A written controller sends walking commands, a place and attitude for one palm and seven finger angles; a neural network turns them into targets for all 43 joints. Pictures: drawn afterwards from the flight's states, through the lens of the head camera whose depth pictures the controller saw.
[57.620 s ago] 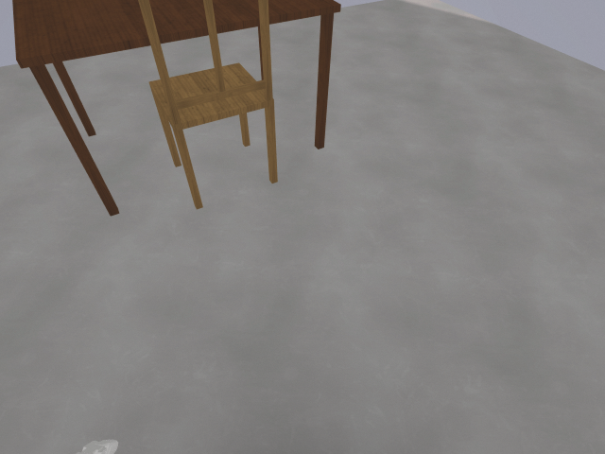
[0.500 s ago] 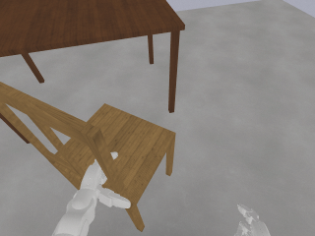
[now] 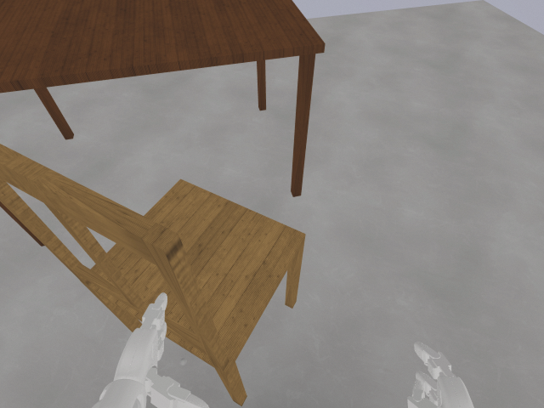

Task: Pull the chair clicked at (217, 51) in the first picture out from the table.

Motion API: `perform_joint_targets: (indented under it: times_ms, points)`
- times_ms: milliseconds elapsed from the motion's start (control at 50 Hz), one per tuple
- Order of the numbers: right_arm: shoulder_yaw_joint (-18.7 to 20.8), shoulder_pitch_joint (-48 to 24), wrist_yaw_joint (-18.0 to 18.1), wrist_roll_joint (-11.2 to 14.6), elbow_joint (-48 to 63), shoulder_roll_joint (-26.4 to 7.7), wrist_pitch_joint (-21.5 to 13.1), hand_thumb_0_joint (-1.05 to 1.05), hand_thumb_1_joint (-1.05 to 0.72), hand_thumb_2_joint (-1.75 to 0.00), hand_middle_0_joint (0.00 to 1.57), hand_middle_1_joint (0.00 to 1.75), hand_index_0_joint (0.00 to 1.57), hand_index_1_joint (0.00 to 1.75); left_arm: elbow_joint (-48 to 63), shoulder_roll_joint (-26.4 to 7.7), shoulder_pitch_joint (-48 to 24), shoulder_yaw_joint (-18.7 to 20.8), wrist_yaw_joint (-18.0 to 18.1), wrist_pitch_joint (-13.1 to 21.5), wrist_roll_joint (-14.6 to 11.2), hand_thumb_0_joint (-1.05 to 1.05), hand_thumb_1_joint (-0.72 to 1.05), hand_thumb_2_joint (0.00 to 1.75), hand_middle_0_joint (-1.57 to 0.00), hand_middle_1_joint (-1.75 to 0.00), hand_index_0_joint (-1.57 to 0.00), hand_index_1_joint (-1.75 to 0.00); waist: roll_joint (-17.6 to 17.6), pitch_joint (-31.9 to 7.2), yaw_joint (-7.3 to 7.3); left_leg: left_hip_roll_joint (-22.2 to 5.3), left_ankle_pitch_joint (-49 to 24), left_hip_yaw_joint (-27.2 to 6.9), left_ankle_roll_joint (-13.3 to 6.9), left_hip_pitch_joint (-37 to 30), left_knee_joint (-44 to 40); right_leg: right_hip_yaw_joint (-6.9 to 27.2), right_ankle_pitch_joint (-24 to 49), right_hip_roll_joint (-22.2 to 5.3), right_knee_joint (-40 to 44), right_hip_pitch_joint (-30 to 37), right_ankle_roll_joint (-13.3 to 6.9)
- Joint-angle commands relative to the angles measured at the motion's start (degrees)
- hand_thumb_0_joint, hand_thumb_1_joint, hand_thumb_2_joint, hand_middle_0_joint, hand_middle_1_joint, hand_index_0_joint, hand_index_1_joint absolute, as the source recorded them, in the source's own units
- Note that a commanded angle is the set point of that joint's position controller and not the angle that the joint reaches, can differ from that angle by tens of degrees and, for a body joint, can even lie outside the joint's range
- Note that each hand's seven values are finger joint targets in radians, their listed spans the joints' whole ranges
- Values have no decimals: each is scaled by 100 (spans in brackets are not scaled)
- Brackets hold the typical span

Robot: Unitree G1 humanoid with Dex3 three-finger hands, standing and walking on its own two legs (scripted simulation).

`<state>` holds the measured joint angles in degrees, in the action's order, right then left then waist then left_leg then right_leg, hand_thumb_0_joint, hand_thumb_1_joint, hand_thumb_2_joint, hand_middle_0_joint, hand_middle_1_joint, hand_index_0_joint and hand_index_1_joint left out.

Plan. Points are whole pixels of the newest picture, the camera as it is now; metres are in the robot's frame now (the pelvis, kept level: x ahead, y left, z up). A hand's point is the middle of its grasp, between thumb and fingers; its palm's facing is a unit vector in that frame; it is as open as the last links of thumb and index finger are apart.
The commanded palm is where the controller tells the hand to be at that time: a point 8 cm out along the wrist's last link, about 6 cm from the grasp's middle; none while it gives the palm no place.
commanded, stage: draw the fingers out of the gap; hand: left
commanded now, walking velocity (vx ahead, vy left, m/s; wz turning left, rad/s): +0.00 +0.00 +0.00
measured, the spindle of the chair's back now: (104, 263) +0.36 +0.28 -0.01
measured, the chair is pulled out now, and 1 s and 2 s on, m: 0.55 0.55 0.55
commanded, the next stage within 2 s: draw the hand back to the body in 0.50 s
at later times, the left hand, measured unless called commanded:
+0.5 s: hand out of the picture +0.13 +0.12 -0.03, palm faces -0.03 -0.99 -0.11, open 17.5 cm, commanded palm +0.10 +0.17 -0.01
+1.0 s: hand out of the picture +0.14 +0.14 +0.05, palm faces +0.02 -1.00 -0.07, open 17.5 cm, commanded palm +0.10 +0.21 +0.07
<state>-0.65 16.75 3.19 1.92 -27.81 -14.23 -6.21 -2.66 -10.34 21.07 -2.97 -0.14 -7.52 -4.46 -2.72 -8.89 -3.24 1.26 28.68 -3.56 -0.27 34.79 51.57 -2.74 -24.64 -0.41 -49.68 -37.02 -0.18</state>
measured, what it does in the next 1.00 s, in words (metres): stands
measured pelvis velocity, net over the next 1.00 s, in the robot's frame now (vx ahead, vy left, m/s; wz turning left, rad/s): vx -0.03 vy -0.01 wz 0.00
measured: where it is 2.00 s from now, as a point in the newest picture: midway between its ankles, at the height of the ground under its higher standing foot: outside the picture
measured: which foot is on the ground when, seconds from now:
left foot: down 0.00-1.00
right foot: down 0.00-1.00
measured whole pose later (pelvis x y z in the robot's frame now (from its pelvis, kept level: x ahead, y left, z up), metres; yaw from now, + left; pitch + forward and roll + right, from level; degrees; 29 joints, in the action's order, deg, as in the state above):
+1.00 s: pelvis -0.03 -0.01 -0.04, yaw +0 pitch +13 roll -2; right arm 0.7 13.5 3.7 3.5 -27.4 -10.1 -6.1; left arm 21.4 -11.5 41.4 1.1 -6.6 16.9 -11.2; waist -3.2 -9.9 0.6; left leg 0.9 33.2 -4.3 0.5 45.4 65.7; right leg -3.6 -28.6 0.0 -62.9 -47.4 -0.9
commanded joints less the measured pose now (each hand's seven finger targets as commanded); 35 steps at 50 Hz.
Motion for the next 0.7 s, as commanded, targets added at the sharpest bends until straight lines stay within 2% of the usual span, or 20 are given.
perform_joint_targets:
  times_ms: [0, 60, 100, 140, 160, 180, 240, 280, 320, 360, 400, 420, 440, 540, 580, 600, 620, 640, 680]
  points:
    - [266, -263, 72, -5, 980, -627, -389, 0, -90, -90, 20, 30, 20, 30, 1699, -328, -117, -36, 98, 394, 100, 0, -55, 20, 0, 0, 0, 0, 233, -907, -90, -8, -2290, 60, -88, -342, -465, -162, 1842, -49, 418, 695, -33]
    - [266, -252, 112, -2, 997, -616, -440, 0, -90, -90, 20, 30, 20, 30, 1992, -362, 175, -123, 138, 429, 172, 0, -55, 20, 0, 0, 0, 0, 157, -922, -90, -19, -2379, 4, -74, -368, -388, -193, 1751, -42, 337, 569, -60]
    - [260, -276, 115, -7, 1063, -570, -465, 0, -90, -90, 20, 30, 20, 30, 2138, -213, 522, -269, 169, 422, 197, 0, -55, 20, 0, 0, 0, 0, 65, -948, -44, -12, -2407, -28, -56, -398, -385, -222, 1656, -46, 290, 517, -62]
    - [264, -301, 115, -7, 1073, -545, -443, 0, -90, -90, 20, 30, 20, 30, 2121, -246, 801, -232, 172, 352, 221, 0, -55, 20, 0, 0, 0, 0, 187, -845, -32, 0, -2226, -13, -55, -273, -353, -219, 1583, -44, 305, 476, -55]
    - [269, -360, 118, -1, 1097, -535, -419, 0, -90, -90, 20, 30, 20, 30, 2133, -314, 988, -166, 180, 308, 247, 0, -55, 20, 0, 0, 0, 0, 168, -810, 28, 9, -2195, -18, -60, -181, -372, -217, 1538, -42, 298, 518, -78]
    - [246, -366, 115, 2, 1161, -527, -396, 0, -90, -90, 20, 30, 20, 30, 2224, -240, 1049, -277, 180, 283, 274, 0, -55, 20, 0, 0, 0, 0, 221, -765, 1, 2, -2105, -38, -56, -168, -390, -232, 1438, -40, 286, 460, -73]
    - [236, -409, 124, 6, 1278, -493, -354, 0, -90, -90, 20, 30, 20, 30, 2415, -202, 1247, -367, 215, 201, 331, 0, -55, 20, 0, 0, 0, 0, 137, -672, 42, 17, -1834, -36, -55, -76, -392, -229, 1165, -36, 275, 360, -84]
    - [234, -437, 134, 2, 1349, -472, -328, 0, -90, -90, 20, 30, 20, 30, 2533, -181, 1474, -378, 244, 151, 349, 0, -55, 20, 0, 0, 0, 0, 232, -660, 73, 19, -1747, -49, -58, -3, -402, -237, 1071, -29, 263, 368, -91]
    - [223, -439, 146, 1, 1420, -461, -318, 0, -90, -90, 20, 30, 20, 30, 2684, -105, 1556, -498, 255, 140, 355, 0, -55, 20, 0, 0, 0, 0, 210, -576, 49, 28, -1577, -49, -67, 75, -372, -235, 923, -21, 262, 267, -83]
    - [226, -448, 175, -11, 1429, -459, -308, 0, -90, -90, 20, 30, 20, 30, 2677, -191, 1651, -419, 272, 124, 364, 0, -55, 20, 0, 0, 0, 0, 370, -480, 52, 39, -1431, -54, -87, 211, -348, -231, 817, -8, 271, 246, -90]
    - [226, -418, 190, 3, 1460, -437, -295, 0, -90, -90, 20, 30, 20, 30, 2766, -213, 1826, -396, 264, 156, 381, 0, -55, 20, 0, 0, 0, 0, 242, -490, 78, 48, -1354, -28, -89, 223, -326, -209, 736, -12, 267, 203, -93]
    - [235, -409, 192, 4, 1490, -422, -297, 0, -90, -90, 20, 30, 20, 30, 2840, -194, 1920, -401, 263, 170, 373, 0, -55, 20, 0, 0, 0, 0, 304, -542, 95, 56, -1354, -28, -87, 239, -318, -205, 740, -14, 251, 238, -89]
    - [248, -422, 196, 16, 1513, -410, -310, 0, -90, -90, 20, 30, 20, 30, 2936, -163, 2053, -460, 252, 188, 382, 0, -55, 20, 0, 0, 0, 0, 167, -537, 108, 55, -1385, -9, -87, 223, -291, -190, 766, -14, 236, 202, -93]
    - [258, -420, 235, 24, 1543, -410, -346, 0, -90, -90, 20, 30, 20, 30, 3101, -140, 2215, -574, 202, 244, 394, 0, -55, 20, 0, 0, 0, 0, 272, -395, 50, 62, -1070, -34, -112, 363, -249, -190, 425, 2, 255, 29, -81]
    - [266, -439, 249, 23, 1545, -402, -357, 0, -90, -90, 20, 30, 20, 30, 3139, -187, 2363, -531, 202, 257, 400, 0, -55, 20, 0, 0, 0, 0, 197, -426, 85, 73, -1041, -35, -114, 412, -236, -171, 370, -3, 248, 47, -93]
    - [283, -412, 257, 25, 1549, -387, -357, 0, -90, -90, 20, 30, 20, 30, 3147, -205, 2463, -483, 208, 266, 398, 0, -55, 20, 0, 0, 0, 0, 284, -453, 107, 71, -1085, -35, -113, 414, -223, -188, 411, 5, 217, 53, -93]
    - [287, -375, 258, -11, 1453, -300, -512, 0, -90, -90, 20, 30, 20, 30, 3887, 264, 1959, -373, 184, 1075, -209, 0, -55, 20, 0, 0, 0, 0, 455, -350, 96, 123, -1256, -45, -45, 552, 26, -345, 587, 83, 34, -241, -92]
    - [341, -359, 243, -9, 1259, -331, -594, 0, -90, -90, 20, 30, 20, 30, 3574, 22, 2260, -208, 159, 1451, -189, 0, -55, 20, 0, 0, 0, 0, 355, -572, 180, 110, -1247, -12, -18, 533, 84, -283, 610, 75, -56, -242, -102]
    - [378, -368, 180, 12, 1200, -291, -676, 0, -90, -90, 20, 30, 20, 30, 3792, -61, 2448, -44, 104, 2018, -298, 0, -55, 20, 0, 0, 0, 0, -15, -749, 281, 105, -1426, 14, 44, 493, 112, -265, 700, 76, -211, -218, -133]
